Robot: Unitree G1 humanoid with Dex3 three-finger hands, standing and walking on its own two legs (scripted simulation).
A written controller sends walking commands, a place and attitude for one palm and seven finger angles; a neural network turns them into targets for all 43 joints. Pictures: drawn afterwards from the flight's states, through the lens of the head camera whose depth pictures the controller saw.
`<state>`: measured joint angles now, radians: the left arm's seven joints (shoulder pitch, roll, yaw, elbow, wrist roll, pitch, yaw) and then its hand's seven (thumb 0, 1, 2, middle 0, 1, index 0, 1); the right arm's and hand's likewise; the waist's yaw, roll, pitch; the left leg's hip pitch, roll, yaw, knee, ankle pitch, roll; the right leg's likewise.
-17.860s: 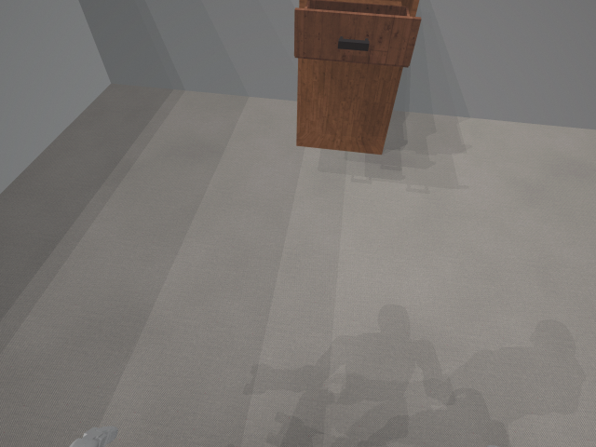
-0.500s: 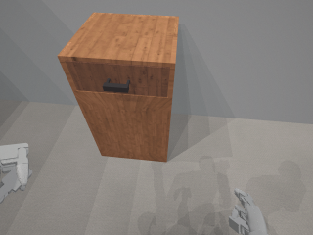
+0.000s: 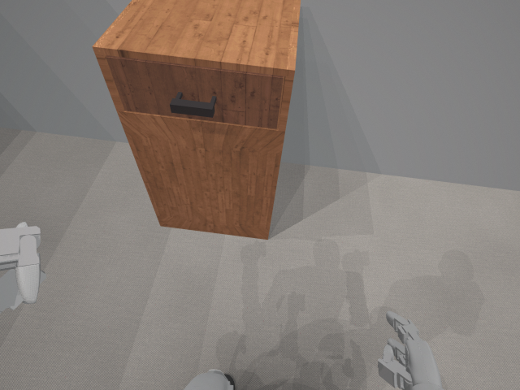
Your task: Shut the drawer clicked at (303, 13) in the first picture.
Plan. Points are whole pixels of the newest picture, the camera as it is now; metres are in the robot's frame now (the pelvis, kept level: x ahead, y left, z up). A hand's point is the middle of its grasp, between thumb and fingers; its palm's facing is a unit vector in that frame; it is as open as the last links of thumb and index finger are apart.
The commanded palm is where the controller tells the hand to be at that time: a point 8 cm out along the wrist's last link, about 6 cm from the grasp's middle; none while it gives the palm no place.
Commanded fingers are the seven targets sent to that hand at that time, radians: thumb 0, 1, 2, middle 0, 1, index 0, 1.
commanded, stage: step back with the hand held close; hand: left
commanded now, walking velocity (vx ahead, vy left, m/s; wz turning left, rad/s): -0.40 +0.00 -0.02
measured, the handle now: (194, 102) +0.75 +0.21 -0.04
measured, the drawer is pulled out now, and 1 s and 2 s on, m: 0.00 0.00 0.00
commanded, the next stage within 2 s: stop stepping back and stand still in 0.38 s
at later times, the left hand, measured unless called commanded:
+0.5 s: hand out of the picture +0.10 +0.25 +0.18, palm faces +0.34 -0.84 -0.42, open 3.3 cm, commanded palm +0.05 +0.28 +0.19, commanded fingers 0.00 0.90 0.90 -1.40 -1.60 -1.40 -1.60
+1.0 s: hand out of the picture +0.04 +0.28 +0.17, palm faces +0.40 -0.85 -0.35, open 3.3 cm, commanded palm -0.04 +0.31 +0.19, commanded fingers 0.00 0.90 0.90 -1.40 -1.60 -1.40 -1.60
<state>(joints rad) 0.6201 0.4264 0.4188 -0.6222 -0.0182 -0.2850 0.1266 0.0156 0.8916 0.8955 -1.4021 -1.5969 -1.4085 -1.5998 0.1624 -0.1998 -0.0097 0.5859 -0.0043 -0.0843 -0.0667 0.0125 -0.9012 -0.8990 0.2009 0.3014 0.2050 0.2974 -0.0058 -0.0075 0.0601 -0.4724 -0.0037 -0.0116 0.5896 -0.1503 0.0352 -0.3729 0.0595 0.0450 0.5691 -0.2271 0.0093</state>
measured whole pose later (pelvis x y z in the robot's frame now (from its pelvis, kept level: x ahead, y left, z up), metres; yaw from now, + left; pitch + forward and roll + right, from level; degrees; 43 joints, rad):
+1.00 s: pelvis -0.18 +0.04 +0.00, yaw -3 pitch -2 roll -1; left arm 0.49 0.36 0.40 -0.53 -0.02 -0.19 0.15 0.01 0.89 0.90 -1.41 -1.60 -1.41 -1.60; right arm 0.22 -0.18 0.00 0.68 -0.01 -0.14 -0.08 0.01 -0.90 -0.90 0.20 0.30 0.20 0.30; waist -0.01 -0.05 0.02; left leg -0.40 0.00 -0.01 0.57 -0.13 0.02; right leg -0.27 0.01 -0.01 0.76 -0.50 0.00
